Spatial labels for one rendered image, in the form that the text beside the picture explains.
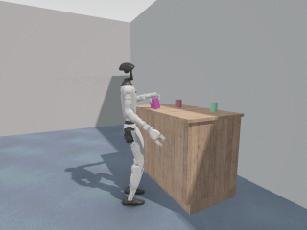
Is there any robot left forearm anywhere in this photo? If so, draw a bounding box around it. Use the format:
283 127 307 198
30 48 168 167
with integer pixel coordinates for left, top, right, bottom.
136 93 151 102

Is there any sponge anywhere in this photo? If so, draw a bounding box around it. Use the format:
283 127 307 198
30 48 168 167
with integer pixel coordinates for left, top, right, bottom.
150 97 160 109

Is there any robot left hand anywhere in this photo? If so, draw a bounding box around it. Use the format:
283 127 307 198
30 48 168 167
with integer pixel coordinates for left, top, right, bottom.
149 92 161 104

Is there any robot right foot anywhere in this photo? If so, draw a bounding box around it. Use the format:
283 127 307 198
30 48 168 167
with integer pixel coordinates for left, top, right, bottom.
122 197 145 206

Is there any robot left foot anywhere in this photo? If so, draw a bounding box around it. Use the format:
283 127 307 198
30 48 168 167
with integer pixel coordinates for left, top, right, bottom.
125 187 145 195

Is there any robot right forearm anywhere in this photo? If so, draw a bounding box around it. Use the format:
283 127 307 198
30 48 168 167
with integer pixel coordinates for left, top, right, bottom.
126 109 153 133

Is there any table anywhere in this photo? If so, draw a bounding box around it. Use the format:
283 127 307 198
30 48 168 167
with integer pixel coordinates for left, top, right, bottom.
136 103 245 215

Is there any robot right hand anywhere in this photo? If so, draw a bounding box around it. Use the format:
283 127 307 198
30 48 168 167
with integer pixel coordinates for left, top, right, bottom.
149 129 167 147

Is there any right robot upper arm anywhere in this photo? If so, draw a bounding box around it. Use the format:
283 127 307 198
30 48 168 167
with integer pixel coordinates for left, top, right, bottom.
123 86 133 117

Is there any robot foot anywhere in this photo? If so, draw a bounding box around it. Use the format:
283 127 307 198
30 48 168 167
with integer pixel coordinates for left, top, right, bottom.
125 187 145 195
122 197 145 206

